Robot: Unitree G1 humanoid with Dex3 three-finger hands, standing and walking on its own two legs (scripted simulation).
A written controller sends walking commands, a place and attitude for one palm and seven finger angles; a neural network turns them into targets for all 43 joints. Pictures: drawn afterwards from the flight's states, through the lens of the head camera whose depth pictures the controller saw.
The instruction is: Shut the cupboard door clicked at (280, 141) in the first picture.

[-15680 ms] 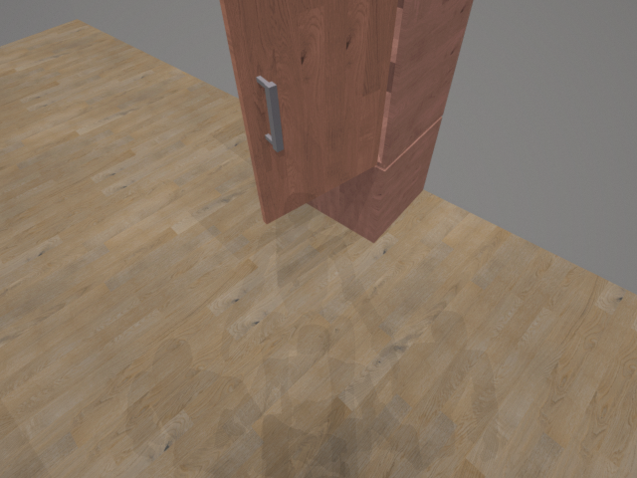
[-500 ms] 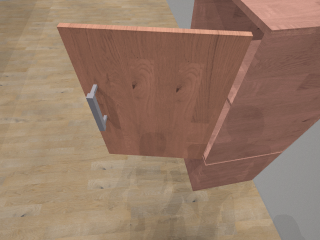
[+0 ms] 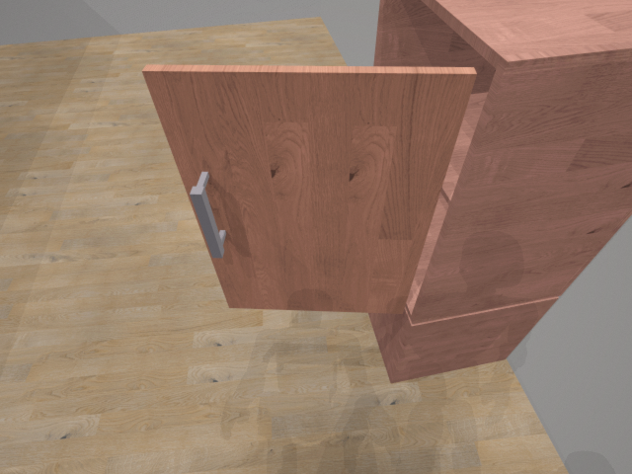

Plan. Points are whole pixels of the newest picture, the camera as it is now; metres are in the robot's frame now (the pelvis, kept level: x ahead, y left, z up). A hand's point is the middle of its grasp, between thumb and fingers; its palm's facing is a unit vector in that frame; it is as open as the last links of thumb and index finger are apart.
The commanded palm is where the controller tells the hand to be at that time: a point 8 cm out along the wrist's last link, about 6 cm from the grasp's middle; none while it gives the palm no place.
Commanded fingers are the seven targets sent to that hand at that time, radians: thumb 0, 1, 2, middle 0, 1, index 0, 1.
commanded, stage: look again from close up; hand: left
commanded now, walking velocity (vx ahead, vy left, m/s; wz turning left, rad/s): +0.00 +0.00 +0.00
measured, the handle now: (211, 217) +0.50 +0.21 +0.01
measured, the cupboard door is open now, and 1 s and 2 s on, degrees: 76 76 76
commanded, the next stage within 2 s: raise the hand and make a fist in 0.56 s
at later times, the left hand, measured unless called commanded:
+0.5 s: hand out of the picture +0.06 +0.17 -0.17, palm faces +0.01 -0.98 -0.21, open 7.3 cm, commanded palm none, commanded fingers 0.00 0.90 0.90 -0.20 -0.30 -0.20 -0.30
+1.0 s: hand (214, 413) +0.20 +0.15 -0.04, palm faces +0.00 -1.00 -0.01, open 6.6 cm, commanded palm +0.15 +0.22 -0.05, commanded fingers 0.00 0.90 0.90 -0.51 -0.64 -0.51 -0.64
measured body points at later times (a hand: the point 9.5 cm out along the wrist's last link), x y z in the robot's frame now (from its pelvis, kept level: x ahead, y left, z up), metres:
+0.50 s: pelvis +0.04 -0.01 +0.00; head +0.05 -0.01 +0.45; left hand +0.06 +0.22 -0.15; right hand +0.08 -0.24 -0.15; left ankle +0.00 +0.09 -0.74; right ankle +0.05 -0.13 -0.74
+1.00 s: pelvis +0.01 -0.04 -0.05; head +0.05 -0.03 +0.39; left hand +0.20 +0.20 -0.03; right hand +0.22 -0.28 -0.11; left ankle +0.00 +0.09 -0.74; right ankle +0.05 -0.13 -0.74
